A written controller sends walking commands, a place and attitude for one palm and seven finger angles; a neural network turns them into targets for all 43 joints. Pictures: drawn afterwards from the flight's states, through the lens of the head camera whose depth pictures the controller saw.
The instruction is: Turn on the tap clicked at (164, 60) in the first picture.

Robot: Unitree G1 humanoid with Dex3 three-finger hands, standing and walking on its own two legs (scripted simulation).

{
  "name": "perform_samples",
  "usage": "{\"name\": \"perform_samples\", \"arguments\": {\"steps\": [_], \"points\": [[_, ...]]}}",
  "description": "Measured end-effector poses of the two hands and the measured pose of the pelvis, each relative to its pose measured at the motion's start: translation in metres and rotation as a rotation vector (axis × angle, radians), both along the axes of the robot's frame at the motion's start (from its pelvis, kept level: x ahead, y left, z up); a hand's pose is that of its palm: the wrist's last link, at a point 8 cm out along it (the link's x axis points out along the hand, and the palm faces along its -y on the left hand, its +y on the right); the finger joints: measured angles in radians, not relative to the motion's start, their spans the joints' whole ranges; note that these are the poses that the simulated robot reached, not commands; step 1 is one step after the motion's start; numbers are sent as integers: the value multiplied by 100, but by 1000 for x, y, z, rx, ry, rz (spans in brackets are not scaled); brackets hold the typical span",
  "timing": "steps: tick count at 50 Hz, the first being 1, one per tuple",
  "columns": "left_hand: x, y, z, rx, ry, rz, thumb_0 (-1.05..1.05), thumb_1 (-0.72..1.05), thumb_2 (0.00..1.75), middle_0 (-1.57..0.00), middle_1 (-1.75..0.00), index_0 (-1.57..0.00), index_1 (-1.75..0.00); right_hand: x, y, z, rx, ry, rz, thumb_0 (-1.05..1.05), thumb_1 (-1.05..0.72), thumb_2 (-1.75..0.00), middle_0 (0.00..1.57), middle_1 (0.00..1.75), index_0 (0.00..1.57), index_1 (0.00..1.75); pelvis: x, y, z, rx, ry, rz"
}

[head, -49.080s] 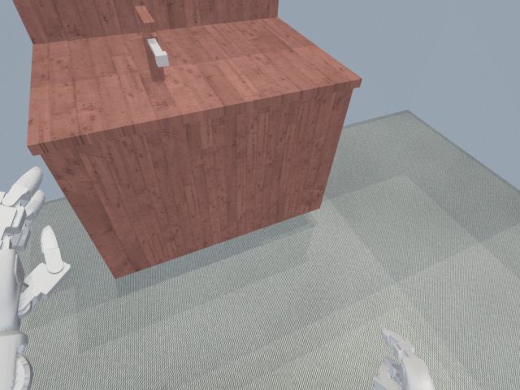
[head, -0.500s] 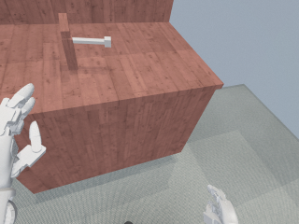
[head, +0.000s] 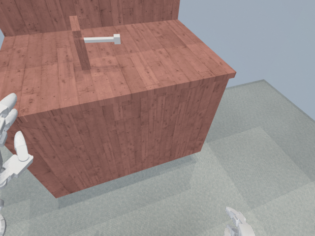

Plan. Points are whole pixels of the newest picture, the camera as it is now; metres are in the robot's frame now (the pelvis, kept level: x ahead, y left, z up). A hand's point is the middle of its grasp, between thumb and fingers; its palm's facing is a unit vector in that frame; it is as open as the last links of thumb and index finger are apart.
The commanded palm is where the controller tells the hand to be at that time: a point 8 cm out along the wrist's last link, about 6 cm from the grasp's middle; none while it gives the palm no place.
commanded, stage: stop stepping back and stand still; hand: left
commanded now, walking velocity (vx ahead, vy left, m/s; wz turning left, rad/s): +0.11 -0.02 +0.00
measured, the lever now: (117, 39) +0.78 +0.18 +0.13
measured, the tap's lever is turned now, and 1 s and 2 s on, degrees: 79 79 79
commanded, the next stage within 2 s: stand and check the lever's angle in 0.56 s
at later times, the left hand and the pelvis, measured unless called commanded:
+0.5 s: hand (26, 155) +0.22 +0.25 +0.17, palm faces +0.44 -0.81 -0.38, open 7.4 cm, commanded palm +0.17 +0.29 +0.18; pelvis +0.02 +0.00 +0.00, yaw +2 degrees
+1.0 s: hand (14, 158) +0.22 +0.27 +0.16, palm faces +0.42 -0.82 -0.38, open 7.4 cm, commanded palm +0.16 +0.31 +0.18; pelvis +0.01 +0.02 +0.01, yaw +2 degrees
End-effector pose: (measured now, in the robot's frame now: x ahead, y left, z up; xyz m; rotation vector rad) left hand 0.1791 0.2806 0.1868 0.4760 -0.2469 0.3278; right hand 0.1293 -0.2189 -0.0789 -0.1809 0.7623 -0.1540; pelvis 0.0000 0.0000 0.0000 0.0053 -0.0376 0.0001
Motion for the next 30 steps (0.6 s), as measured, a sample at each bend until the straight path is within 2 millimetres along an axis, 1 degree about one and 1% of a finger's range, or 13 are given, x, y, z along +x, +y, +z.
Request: {"name": "perform_samples", "arguments": {"steps": [3,5,7,10,14,17,22,26,30], "points": [[-9,-10,5,45,-3,-2,1,89,90,-21,-31,-21,-30,-2,0,-13,27,26,21,1,-90,-90,20,30,20,30,1,-4,-3,-17,-3,12],[-12,-11,4,31,-3,15,1,89,90,-21,-31,-21,-30,-1,-2,-19,33,56,26,1,-90,-90,20,30,20,30,2,-5,-3,-19,1,18],[-12,-7,2,8,-2,46,1,88,90,-22,-31,-22,-30,2,-6,-20,28,75,32,1,-90,-90,20,30,20,30,4,-4,-1,-12,4,21],[-10,1,-2,-18,-4,91,1,88,90,-22,-31,-22,-30,11,-11,-17,6,65,33,2,-90,-90,20,30,20,30,9,-3,0,-2,2,33],[-5,10,-9,-51,-15,118,1,88,90,-22,-31,-22,-30,32,-15,-12,-32,9,32,2,-90,-90,20,30,20,30,14,2,-4,-12,-9,44],[-2,9,-9,-59,2,121,1,88,90,-21,-31,-21,-30,49,-12,-2,-31,-36,40,2,-91,-90,20,30,20,30,18,3,-1,-8,-7,36],[1,5,-2,-35,3,99,1,89,90,-21,-31,-21,-30,73,-3,10,-15,-103,74,1,-91,-90,20,30,20,30,20,2,2,-11,3,37],[1,5,-1,-32,9,93,1,88,90,-21,-31,-21,-30,84,4,14,1,-125,85,1,-91,-90,20,30,20,30,21,4,3,-13,6,36],[0,11,-5,-46,32,107,1,88,90,-22,-31,-22,-30,85,9,15,8,-120,86,1,-91,-90,20,30,20,30,21,6,4,-16,7,37]]}}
